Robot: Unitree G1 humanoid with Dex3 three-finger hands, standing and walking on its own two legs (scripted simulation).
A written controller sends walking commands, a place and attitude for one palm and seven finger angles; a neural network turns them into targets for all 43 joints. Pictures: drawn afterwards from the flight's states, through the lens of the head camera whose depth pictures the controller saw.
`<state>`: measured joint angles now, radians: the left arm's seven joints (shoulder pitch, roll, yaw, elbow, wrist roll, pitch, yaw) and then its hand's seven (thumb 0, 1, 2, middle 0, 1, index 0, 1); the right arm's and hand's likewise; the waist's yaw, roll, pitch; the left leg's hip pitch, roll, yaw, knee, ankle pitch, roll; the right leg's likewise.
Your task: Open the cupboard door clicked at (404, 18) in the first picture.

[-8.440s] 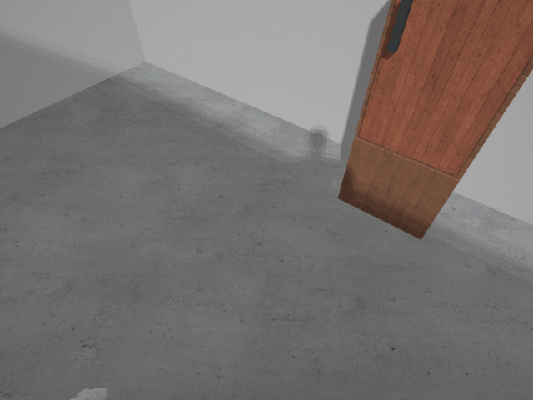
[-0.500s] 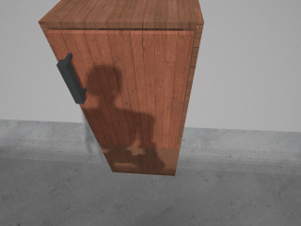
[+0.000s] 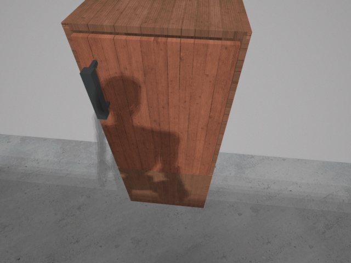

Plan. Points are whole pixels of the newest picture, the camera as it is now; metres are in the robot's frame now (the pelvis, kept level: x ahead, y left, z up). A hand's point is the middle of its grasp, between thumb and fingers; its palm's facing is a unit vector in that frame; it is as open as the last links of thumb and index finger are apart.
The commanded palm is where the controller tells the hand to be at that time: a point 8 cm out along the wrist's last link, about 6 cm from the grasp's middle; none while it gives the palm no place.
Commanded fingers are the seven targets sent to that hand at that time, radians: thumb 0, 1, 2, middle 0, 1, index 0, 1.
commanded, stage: look again from close up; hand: left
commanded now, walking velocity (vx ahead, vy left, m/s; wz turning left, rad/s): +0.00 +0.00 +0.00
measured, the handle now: (99, 90) +0.51 +0.25 +0.11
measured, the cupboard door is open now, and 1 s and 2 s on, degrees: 0 0 0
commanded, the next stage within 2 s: raise the hand with hooked fingers in 0.20 s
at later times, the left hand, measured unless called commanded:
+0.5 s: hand (88, 230) +0.19 +0.21 -0.02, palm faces +0.22 -0.97 -0.06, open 7.6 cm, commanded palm +0.11 +0.26 -0.05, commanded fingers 0.00 0.64 0.79 -0.22 -0.47 -0.22 -0.47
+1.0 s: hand (70, 225) +0.19 +0.24 +0.01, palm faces -0.04 -1.00 -0.06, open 10.2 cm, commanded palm +0.15 +0.30 +0.02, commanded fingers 0.00 0.06 0.54 -0.26 -0.84 -0.26 -0.84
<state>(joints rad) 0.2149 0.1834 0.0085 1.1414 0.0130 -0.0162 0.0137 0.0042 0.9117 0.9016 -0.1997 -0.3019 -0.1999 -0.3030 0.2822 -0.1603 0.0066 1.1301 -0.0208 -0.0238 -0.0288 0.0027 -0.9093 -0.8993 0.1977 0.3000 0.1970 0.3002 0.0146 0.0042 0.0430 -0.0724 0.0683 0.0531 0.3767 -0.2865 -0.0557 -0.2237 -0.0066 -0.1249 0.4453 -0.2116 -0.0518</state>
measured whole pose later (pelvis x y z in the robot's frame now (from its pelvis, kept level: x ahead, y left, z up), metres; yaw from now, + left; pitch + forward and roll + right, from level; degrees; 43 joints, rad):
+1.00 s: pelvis -0.04 +0.04 -0.06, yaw +2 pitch +9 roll -2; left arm 0.31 0.26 0.19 -0.02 -0.26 -0.28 -0.33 0.01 0.29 0.64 -0.24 -0.70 -0.24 -0.70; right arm 0.24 -0.19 0.08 0.55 0.03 -0.24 -0.04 0.01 -0.90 -0.90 0.20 0.30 0.20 0.30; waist 0.01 0.02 -0.07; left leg -0.61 0.04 0.01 0.98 -0.52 0.01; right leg -0.68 -0.07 -0.13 0.90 -0.36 0.00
